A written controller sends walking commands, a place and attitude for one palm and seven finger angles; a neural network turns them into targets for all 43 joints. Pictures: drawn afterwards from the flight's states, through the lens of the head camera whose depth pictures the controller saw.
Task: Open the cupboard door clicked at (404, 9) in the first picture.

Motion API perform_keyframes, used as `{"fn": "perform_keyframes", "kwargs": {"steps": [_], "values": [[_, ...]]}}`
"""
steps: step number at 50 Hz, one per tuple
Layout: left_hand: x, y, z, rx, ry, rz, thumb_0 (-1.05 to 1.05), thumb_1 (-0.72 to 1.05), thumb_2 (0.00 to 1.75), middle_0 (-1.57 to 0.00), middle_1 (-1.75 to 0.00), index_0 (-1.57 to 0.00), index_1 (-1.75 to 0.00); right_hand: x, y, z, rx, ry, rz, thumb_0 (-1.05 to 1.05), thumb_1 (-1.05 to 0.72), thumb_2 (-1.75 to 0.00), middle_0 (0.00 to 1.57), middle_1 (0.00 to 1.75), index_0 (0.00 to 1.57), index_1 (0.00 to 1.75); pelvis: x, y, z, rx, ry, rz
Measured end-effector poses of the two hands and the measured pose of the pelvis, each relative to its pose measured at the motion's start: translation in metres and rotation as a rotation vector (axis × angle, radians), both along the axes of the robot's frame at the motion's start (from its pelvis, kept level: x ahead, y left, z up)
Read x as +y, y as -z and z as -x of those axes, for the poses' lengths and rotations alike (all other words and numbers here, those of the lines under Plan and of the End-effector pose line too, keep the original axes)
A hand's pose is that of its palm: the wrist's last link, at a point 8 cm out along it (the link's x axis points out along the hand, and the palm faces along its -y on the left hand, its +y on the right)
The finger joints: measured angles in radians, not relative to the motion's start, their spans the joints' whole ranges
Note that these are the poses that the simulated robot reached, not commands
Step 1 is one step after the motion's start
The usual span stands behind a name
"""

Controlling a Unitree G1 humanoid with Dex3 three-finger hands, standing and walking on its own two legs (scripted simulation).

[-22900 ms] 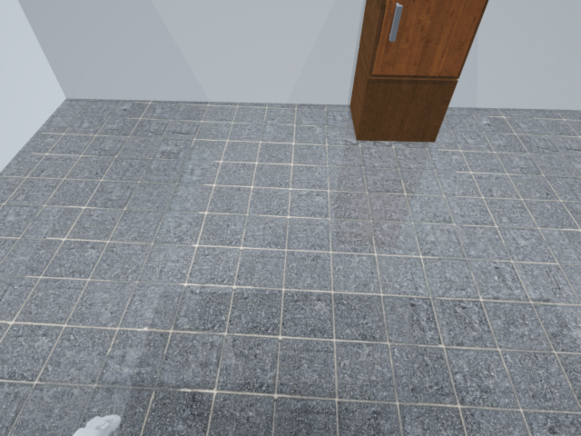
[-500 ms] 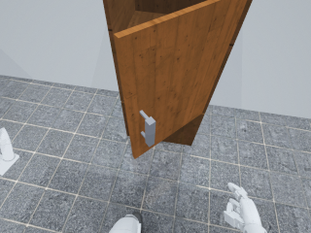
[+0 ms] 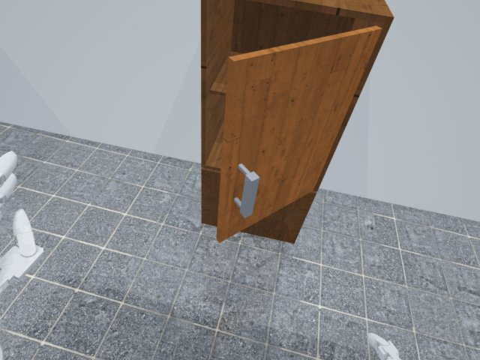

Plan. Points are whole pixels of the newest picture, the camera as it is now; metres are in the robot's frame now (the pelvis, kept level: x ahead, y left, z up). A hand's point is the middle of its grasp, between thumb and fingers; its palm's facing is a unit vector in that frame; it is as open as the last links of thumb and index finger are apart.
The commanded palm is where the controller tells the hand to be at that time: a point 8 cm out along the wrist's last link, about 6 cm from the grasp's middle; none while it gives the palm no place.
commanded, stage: stop stepping back and stand still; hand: left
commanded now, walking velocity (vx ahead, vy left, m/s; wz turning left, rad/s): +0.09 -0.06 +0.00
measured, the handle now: (244, 190) +0.53 +0.03 -0.08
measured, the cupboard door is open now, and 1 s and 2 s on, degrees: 47 47 47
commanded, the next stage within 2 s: let the arm hang, fingers relaxed in 0.68 s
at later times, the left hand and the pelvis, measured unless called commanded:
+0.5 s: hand (74, 270) +0.17 +0.22 +0.16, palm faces +0.37 -0.81 -0.46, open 7.4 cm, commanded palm +0.13 +0.25 +0.19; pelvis -0.04 -0.03 +0.01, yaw -5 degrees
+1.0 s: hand out of the picture +0.11 +0.21 -0.10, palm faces -0.06 -0.94 -0.33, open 7.4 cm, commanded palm none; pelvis -0.05 +0.01 +0.00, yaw -3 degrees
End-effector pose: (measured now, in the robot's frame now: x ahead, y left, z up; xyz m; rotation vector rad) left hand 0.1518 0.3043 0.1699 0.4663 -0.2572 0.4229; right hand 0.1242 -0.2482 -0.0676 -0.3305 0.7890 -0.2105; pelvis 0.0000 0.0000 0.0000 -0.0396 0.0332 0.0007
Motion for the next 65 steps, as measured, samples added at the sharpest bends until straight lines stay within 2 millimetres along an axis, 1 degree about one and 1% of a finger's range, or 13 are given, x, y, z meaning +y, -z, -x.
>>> {"fn": "perform_keyframes", "kwargs": {"steps": [5, 12, 19, 24, 32, 39, 41, 45, 49, 53, 55, 59, 65], "values": [[0.009, -0.01, -0.005, -0.008, -0.006, -0.023, 0.01, 0.88, 0.9, -0.21, -0.3, -0.21, -0.3, 0.021, -0.002, 0.022, -0.024, 0.011, -0.062, 0.01, -0.9, -0.9, 0.2, 0.3, 0.2, 0.3, 0.004, -0.006, 0.02, -0.044, 0.035, -0.043], [-0.032, -0.042, 0.005, -0.014, 0.158, -0.139, 0.01, 0.89, 0.9, -0.21, -0.3, -0.21, -0.3, 0.033, -0.002, 0.041, -0.086, 0.021, -0.175, 0.01, -0.9, -0.9, 0.2, 0.3, 0.21, 0.3, -0.004, -0.012, 0.036, -0.042, 0.073, -0.046], [-0.042, -0.022, 0.015, 0.125, 0.093, -0.146, 0.01, 0.88, 0.9, -0.21, -0.3, -0.22, -0.3, -0.005, 0.018, 0.054, -0.024, 0.072, -0.176, 0.01, -0.9, -0.9, 0.2, 0.3, 0.21, 0.3, -0.023, -0.006, 0.044, -0.032, 0.092, -0.055], [-0.049, -0.01, 0.018, 0.115, 0.038, -0.051, 0.01, 0.88, 0.9, -0.22, -0.3, -0.22, -0.3, -0.04, 0.014, 0.064, 0.019, 0.095, -0.112, 0.01, -0.9, -0.9, 0.2, 0.3, 0.21, 0.3, -0.032, -0.012, 0.04, -0.036, 0.089, -0.078], [-0.06, -0.022, 0.005, 0.019, 0.098, -0.071, 0.01, 0.88, 0.9, -0.22, -0.3, -0.22, -0.3, -0.061, 0.003, 0.046, -0.042, 0.106, -0.038, 0.01, -0.91, -0.9, 0.2, 0.3, 0.2, 0.3, -0.031, -0.007, 0.032, -0.055, 0.081, -0.054], [-0.044, -0.023, -0.003, 0.064, 0.103, -0.116, 0.01, 0.88, 0.9, -0.22, -0.3, -0.22, -0.3, -0.034, -0.003, 0.023, -0.103, 0.096, -0.097, 0.01, -0.91, -0.9, 0.19, 0.3, 0.2, 0.3, -0.021, -0.008, 0.033, -0.054, 0.1, -0.046], [-0.037, 0.002, -0.012, 0.17, 0.122, -0.116, 0.01, 0.89, 0.9, -0.21, -0.3, -0.21, -0.3, -0.025, 0.005, 0.018, -0.098, 0.041, -0.128, 0.01, -0.91, -0.9, 0.19, 0.3, 0.2, 0.3, -0.014, -0.007, 0.036, -0.039, 0.087, -0.045], [-0.024, 0.113, -0.014, 0.627, 0.088, 0.061, 0.0, 0.89, 0.9, -0.2, -0.3, -0.21, -0.3, -0.013, 0.033, 0.024, 0.006, -0.003, -0.166, 0.01, -0.9, -0.9, 0.2, 0.3, 0.2, 0.3, 0.0, -0.001, 0.044, -0.025, 0.064, -0.04], [-0.041, 0.219, 0.035, 1.033, 0.062, 0.257, 0.0, 0.9, 0.9, -0.2, -0.3, -0.2, -0.3, -0.001, 0.047, 0.054, 0.14, 0.01, -0.174, 0.01, -0.91, -0.9, 0.2, 0.3, 0.2, 0.3, 0.005, 0.0, 0.05, -0.034, 0.059, -0.045], [-0.072, 0.286, 0.106, 1.336, 0.058, 0.429, 0.01, 0.9, 0.9, -0.2, -0.3, -0.2, -0.3, 0.007, 0.052, 0.099, 0.31, 0.039, -0.153, 0.0, -0.91, -0.9, 0.2, 0.3, 0.2, 0.3, 0.006, -0.002, 0.054, -0.048, 0.056, -0.044], [-0.078, 0.301, 0.139, 1.428, 0.01, 0.498, 0.0, 0.93, 0.9, -0.21, -0.3, -0.21, -0.3, 0.01, 0.053, 0.123, 0.397, 0.06, -0.144, 0.0, -0.91, -0.9, 0.2, 0.3, 0.2, 0.3, 0.006, -0.004, 0.056, -0.049, 0.052, -0.038], [-0.064, 0.309, 0.19, 1.56, -0.078, 0.533, 0.0, 0.98, 0.9, -0.21, -0.3, -0.21, -0.3, 0.016, 0.054, 0.164, 0.541, 0.098, -0.14, 0.01, -0.91, -0.9, 0.2, 0.3, 0.2, 0.3, 0.008, -0.008, 0.058, -0.048, 0.045, -0.029], [-0.042, 0.299, 0.238, 1.68, -0.187, 0.526, 0.0, 0.94, 0.9, -0.21, -0.3, -0.21, -0.3, 0.028, 0.062, 0.197, 0.629, 0.146, -0.172, 0.01, -0.91, -0.9, 0.2, 0.3, 0.2, 0.3, 0.016, -0.011, 0.057, -0.053, 0.047, -0.026]]}}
